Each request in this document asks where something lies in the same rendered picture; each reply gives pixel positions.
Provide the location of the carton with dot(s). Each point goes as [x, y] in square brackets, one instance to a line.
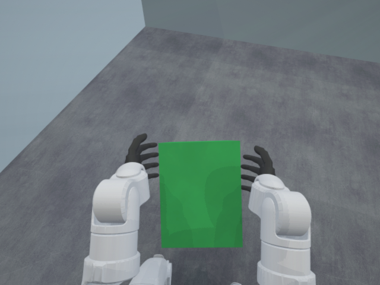
[200, 194]

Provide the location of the robot left hand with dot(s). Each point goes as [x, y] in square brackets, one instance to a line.
[136, 149]

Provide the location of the robot left thigh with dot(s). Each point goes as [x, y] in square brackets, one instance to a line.
[154, 271]

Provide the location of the robot right forearm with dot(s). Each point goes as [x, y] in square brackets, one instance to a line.
[285, 233]

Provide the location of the robot right hand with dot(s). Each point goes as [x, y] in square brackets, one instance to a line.
[265, 163]

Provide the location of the robot left forearm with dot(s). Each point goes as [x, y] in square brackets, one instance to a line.
[115, 221]

